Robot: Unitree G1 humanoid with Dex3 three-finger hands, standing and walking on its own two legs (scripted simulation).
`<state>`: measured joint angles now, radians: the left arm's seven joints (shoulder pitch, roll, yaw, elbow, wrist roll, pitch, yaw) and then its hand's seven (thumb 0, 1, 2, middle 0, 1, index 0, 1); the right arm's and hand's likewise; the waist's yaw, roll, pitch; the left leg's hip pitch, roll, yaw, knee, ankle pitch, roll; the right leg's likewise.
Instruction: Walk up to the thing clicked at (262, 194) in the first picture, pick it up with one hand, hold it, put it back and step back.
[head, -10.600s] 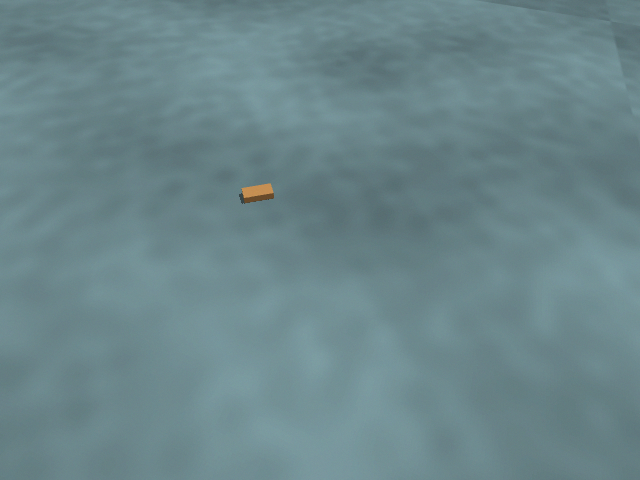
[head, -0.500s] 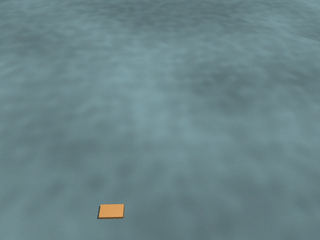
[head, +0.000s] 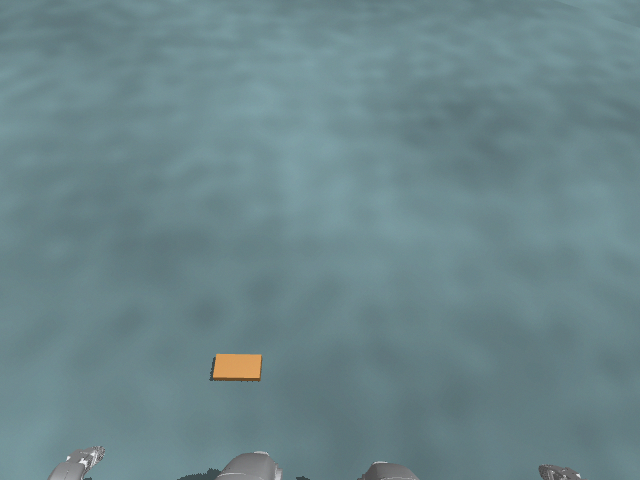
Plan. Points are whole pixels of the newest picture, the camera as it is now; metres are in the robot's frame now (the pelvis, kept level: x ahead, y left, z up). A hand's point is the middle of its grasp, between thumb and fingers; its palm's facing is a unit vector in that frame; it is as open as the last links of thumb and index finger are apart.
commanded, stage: walk up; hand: left
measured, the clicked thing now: (238, 367) +0.47 +0.21 -0.74
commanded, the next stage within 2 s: stand in 1.88 s
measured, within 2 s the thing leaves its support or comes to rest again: neither
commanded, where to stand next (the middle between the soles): +0.08 -0.02 m, yaw -1 degrees
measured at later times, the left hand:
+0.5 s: hand (130, 479) +0.14 +0.25 -0.16, palm faces -0.11 -0.94 -0.34, open 7.4 cm
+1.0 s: hand out of the picture +0.11 +0.24 -0.17, palm faces +0.00 -0.94 -0.35, open 7.4 cm
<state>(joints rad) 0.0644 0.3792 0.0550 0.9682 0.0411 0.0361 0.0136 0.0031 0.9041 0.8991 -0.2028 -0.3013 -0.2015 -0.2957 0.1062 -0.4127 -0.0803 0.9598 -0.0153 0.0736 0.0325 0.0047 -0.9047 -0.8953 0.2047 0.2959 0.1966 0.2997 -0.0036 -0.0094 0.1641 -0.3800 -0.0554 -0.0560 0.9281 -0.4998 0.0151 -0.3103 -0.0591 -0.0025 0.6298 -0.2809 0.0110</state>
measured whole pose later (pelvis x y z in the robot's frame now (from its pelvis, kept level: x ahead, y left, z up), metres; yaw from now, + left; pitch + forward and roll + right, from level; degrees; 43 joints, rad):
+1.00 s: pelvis -0.02 -0.01 -0.01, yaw +2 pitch -3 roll +0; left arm 0.10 0.39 0.05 0.85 0.01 0.04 0.03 0.00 0.90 0.90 -0.20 -0.30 -0.20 -0.30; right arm 0.22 -0.40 -0.07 0.83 -0.06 0.04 0.02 0.00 -0.90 -0.89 0.21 0.30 0.20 0.30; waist -0.02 -0.07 0.18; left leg -0.32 -0.07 0.01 0.75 -0.37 0.07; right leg -0.49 0.00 -0.01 0.82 -0.41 -0.03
